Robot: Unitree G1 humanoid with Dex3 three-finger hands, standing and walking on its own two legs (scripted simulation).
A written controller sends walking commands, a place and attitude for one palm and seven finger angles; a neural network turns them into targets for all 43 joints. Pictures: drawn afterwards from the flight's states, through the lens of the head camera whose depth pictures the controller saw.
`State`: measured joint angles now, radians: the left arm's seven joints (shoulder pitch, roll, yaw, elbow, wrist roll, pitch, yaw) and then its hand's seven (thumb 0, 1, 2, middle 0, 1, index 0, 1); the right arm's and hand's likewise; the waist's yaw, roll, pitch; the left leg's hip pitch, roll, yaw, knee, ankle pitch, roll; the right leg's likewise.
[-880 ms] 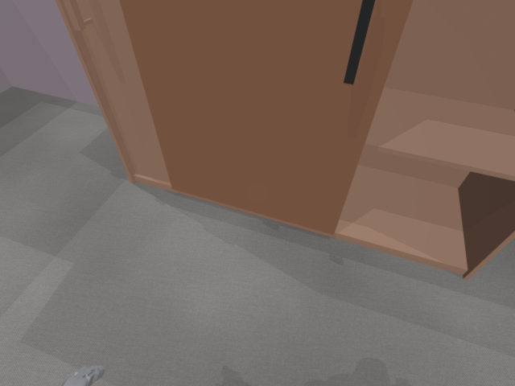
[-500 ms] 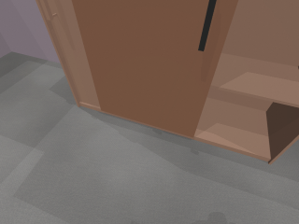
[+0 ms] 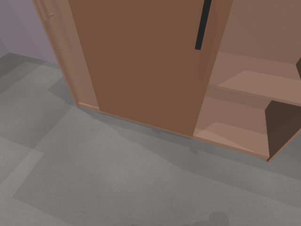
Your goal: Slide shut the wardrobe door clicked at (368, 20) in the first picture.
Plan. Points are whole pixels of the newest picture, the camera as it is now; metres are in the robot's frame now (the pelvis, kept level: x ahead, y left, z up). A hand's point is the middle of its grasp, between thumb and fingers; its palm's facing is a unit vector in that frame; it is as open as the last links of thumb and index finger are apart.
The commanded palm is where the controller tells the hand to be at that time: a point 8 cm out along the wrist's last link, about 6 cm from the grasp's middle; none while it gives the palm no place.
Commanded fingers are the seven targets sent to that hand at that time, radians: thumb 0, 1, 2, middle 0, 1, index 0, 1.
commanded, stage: look at it before walking up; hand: left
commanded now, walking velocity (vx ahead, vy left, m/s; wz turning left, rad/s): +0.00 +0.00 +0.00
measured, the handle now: (205, 14) +0.91 -0.19 +0.19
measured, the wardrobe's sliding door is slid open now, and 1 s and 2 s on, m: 0.57 0.57 0.57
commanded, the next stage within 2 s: walk to a spot facing it in 0.56 s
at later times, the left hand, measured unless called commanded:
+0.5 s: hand out of the picture +0.08 +0.25 -0.15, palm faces -0.03 -0.94 -0.34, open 7.4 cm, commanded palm none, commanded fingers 0.00 0.90 0.90 -0.20 -0.30 -0.20 -0.30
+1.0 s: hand out of the picture +0.07 +0.21 -0.18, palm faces -0.12 -0.95 -0.29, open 7.4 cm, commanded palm none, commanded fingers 0.00 0.90 0.90 -0.20 -0.30 -0.20 -0.30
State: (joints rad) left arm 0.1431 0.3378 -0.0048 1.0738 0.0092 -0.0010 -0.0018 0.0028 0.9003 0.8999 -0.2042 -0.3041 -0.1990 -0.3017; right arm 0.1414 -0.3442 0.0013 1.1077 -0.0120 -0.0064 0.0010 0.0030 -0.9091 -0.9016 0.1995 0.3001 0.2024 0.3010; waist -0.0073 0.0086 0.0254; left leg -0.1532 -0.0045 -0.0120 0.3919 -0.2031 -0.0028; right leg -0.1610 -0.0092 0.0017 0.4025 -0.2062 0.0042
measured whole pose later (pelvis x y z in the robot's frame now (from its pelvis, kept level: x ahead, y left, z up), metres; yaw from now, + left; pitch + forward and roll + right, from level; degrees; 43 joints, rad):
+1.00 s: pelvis +0.00 -0.01 -0.02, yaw -9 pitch -2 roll +2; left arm 0.22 0.27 0.03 0.98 0.02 0.07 -0.01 0.00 0.90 0.90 -0.20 -0.30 -0.20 -0.30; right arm 0.14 -0.24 -0.03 1.00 -0.02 0.02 -0.02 0.00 -0.91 -0.90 0.20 0.30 0.20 0.30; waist 0.03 -0.02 0.08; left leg -0.20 0.04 0.14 0.54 -0.31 -0.01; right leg -0.33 0.00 0.03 0.73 -0.39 0.01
